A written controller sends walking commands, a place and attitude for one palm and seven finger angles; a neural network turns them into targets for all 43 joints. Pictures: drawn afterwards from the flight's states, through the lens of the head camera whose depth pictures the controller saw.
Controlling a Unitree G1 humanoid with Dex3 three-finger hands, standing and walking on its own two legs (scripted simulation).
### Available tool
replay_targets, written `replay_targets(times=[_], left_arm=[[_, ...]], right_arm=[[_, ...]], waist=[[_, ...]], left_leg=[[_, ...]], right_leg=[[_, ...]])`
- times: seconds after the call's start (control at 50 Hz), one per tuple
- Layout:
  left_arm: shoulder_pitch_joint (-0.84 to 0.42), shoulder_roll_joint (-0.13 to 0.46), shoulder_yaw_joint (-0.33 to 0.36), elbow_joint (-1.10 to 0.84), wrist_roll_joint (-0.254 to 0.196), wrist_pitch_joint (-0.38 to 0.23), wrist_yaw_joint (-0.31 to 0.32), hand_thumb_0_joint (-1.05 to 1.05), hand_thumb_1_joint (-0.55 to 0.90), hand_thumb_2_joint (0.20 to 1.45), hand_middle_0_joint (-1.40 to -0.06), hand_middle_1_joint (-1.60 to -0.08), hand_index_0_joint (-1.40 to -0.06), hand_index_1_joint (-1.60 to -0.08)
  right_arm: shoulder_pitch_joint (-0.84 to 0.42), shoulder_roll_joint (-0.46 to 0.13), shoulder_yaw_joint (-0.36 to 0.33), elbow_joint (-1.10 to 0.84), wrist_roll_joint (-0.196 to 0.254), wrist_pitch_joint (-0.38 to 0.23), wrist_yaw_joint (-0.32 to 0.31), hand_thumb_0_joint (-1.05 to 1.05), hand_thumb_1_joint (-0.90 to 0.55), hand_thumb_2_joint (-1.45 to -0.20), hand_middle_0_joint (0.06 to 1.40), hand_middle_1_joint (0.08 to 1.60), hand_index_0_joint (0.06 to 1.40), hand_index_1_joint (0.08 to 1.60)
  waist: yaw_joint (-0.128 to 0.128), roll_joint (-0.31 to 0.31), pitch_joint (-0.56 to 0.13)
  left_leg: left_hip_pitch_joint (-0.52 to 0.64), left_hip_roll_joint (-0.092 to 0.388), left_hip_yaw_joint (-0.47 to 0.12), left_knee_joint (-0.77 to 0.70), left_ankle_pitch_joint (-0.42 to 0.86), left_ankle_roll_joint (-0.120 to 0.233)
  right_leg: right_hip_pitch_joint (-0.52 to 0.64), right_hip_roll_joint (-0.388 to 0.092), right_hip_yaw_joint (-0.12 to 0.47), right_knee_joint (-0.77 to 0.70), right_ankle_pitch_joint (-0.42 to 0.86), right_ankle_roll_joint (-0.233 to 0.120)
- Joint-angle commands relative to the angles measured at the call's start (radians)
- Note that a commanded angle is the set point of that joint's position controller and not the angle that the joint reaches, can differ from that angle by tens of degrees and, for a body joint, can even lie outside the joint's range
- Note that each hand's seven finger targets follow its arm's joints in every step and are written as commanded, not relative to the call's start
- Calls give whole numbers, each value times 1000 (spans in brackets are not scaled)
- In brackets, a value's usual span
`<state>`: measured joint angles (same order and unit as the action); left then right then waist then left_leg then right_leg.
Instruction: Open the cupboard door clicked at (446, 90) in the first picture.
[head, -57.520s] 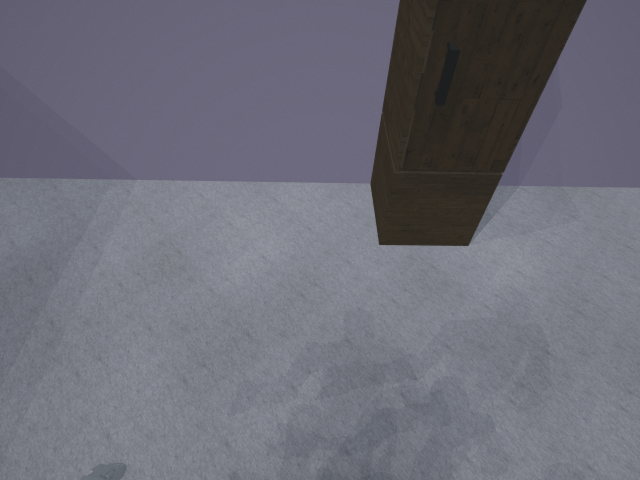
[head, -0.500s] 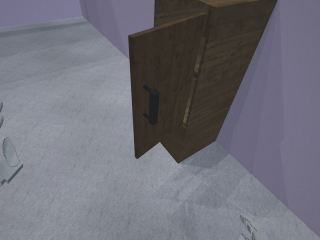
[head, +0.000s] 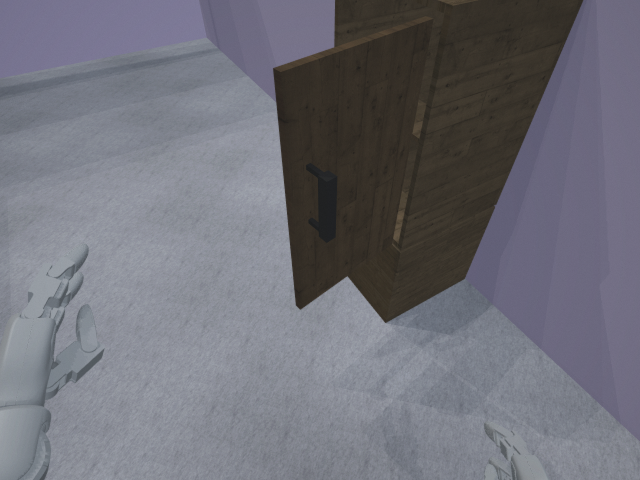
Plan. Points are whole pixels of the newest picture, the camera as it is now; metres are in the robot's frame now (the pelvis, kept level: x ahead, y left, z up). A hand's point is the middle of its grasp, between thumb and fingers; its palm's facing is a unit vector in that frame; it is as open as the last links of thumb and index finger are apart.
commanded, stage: let the arm hang, fingers relaxed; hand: left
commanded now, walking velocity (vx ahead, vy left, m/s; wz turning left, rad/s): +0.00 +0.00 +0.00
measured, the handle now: (319, 203) +0.58 +0.05 +0.00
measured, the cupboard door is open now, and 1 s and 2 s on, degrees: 100 100 100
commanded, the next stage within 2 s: look to check the result in 1.04 s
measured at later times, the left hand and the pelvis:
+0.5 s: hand out of the picture -0.07 +0.17 -0.17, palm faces +0.04 -0.98 -0.20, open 7.3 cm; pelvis +0.02 -0.01 +0.00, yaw +0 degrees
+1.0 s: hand out of the picture +0.02 +0.13 -0.17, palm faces +0.05 -0.99 -0.14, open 7.4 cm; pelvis +0.04 -0.01 +0.00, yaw +0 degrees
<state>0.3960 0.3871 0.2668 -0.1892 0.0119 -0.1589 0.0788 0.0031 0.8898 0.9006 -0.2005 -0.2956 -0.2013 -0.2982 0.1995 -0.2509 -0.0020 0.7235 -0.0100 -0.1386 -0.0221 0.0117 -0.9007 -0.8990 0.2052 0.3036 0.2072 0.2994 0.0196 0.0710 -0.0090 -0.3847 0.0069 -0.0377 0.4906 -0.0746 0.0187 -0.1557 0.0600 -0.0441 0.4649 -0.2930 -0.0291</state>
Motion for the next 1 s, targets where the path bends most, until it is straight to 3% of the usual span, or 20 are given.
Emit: replay_targets(times=[0.0,0.04,0.06,0.1,0.12,0.14,0.16,0.18,0.22,0.24,0.26,0.3,0.4,0.54,0.6,0.72,0.82,0.98], left_arm=[[-74,7,-160,483,25,146,-79,0,900,900,-200,-300,-200,-300],[-135,4,-176,599,22,158,-76,0,900,900,-200,-300,-200,-300],[-152,-8,-188,663,20,165,-71,0,900,900,-200,-300,-200,-300],[-177,-26,-209,787,14,179,-62,0,900,900,-200,-300,-200,-300],[-176,-31,-215,846,11,182,-59,0,900,900,-200,-300,-200,-300],[-158,-33,-218,906,8,183,-58,0,900,900,-200,-300,-200,-300],[-121,-26,-217,963,6,183,-57,0,900,900,-200,-300,-200,-300],[-90,-35,-219,1019,3,180,-58,0,900,900,-200,-300,-200,-300],[-63,-56,-221,1102,-1,171,-59,0,900,900,-200,-300,-200,-300],[-44,-81,-213,1132,-2,168,-57,0,900,900,-200,-300,-200,-300],[-36,-79,-217,1159,-3,165,-56,0,900,900,-200,-300,-200,-300],[-30,-98,-226,1205,-6,160,-56,0,900,900,-200,-300,-200,-300],[17,-139,-243,1292,-8,159,-49,0,900,900,-200,-300,-200,-300],[70,-176,-251,1341,-9,158,-38,0,900,900,-200,-300,-200,-300],[77,-187,-251,1347,-7,158,-35,0,900,900,-200,-300,-200,-300],[72,-199,-248,1342,-7,155,-30,0,900,900,-200,-300,-200,-300],[59,-200,-241,1332,-7,154,-30,0,900,900,-200,-300,-200,-300],[31,-193,-237,1320,-8,152,-31,0,900,900,-200,-300,-200,-300]], right_arm=[[-18,-190,-66,32,-6,66,13,0,-900,-900,200,300,200,300],[-32,-171,-53,49,-15,97,12,0,-900,-900,200,300,200,300],[-34,-147,-45,61,-20,111,12,0,-900,-900,200,300,200,300],[-19,-104,-27,99,-28,138,10,0,-900,-900,200,300,200,300],[-15,-96,-21,118,-30,145,9,0,-900,-900,200,300,200,300],[-12,-97,-15,138,-29,146,8,0,-900,-900,200,300,200,300],[-17,-102,-13,152,-28,147,5,0,-900,-900,200,300,200,300],[-18,-93,-11,171,-25,148,1,0,-900,-900,200,300,200,300],[6,-72,-11,213,-20,147,-6,0,-900,-900,200,300,200,300],[24,-50,-15,230,-22,148,-10,0,-900,-900,200,300,200,300],[43,-48,-16,244,-18,150,-14,0,-900,-900,200,300,200,300],[83,-33,-17,281,-14,151,-18,0,-900,-900,200,300,200,300],[135,-10,-19,343,-8,155,-26,0,-900,-900,200,300,200,300],[166,26,-16,387,-9,157,-26,0,-900,-900,200,300,200,300],[159,43,-16,396,-11,159,-24,0,-900,-900,200,300,200,300],[158,60,-13,411,-13,153,-23,0,-900,-900,200,300,200,300],[156,62,-11,407,-14,146,-25,0,-900,-900,200,300,200,300],[154,59,-13,400,-13,144,-28,0,-900,-900,200,300,200,300]], waist=[[-36,-204,-49],[-40,-258,4],[-41,-248,32],[-47,-140,69],[-44,-79,85],[-34,20,94],[-12,65,91],[-3,88,74],[-6,98,33],[-8,133,10],[-11,89,-3],[-24,62,-18],[-30,-36,57],[-31,-99,99],[-28,-89,139],[-24,-84,149],[-19,-52,149],[-22,-54,130]], left_leg=[[104,83,-98,119,6,35],[78,67,-99,115,-22,37],[91,58,-84,118,-30,29],[101,54,-76,81,-47,20],[87,65,-100,23,-60,24],[50,77,-138,-50,-91,31],[17,88,-164,-99,-133,38],[5,86,-166,-122,-176,39],[46,70,-134,-114,-165,28],[80,65,-121,-101,-156,25],[116,67,-116,-88,-132,23],[162,70,-101,-73,-85,20],[187,82,-94,-91,-73,25],[190,75,-82,-110,-97,28],[171,70,-78,-120,-132,28],[173,64,-67,-113,-83,27],[160,64,-66,-111,-50,27],[175,65,-60,-90,8,23]], right_leg=[[-194,-157,115,-6,44,-57],[-211,-166,115,-23,-9,-62],[-237,-176,125,-39,-32,-69],[-235,-175,128,-52,-67,-65],[-214,-151,120,-44,-93,-53],[-160,-123,107,-24,-100,-38],[-100,-108,97,-19,-93,-29],[-57,-109,103,-32,-79,-28],[-22,-125,122,-69,-39,-38],[-21,-132,125,-85,-24,-44],[-22,-131,122,-101,-12,-46],[-27,-140,122,-120,23,-46],[-70,-132,98,-143,19,-39],[-92,-131,96,-145,-23,-35],[-116,-132,95,-147,-53,-33],[-112,-137,96,-140,-19,-31],[-83,-140,92,-139,13,-30],[-53,-143,93,-148,66,-31]])
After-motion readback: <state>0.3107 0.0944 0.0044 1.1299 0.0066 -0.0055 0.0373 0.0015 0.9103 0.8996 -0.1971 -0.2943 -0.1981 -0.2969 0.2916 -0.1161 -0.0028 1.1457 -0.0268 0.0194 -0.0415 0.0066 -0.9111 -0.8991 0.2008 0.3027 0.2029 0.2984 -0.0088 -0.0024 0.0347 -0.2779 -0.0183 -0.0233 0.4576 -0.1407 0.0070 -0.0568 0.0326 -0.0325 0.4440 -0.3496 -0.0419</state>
